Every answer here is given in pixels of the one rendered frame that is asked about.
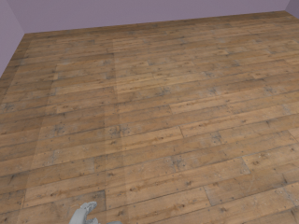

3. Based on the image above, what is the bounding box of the robot left hand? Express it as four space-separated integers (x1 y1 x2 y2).
68 201 101 224

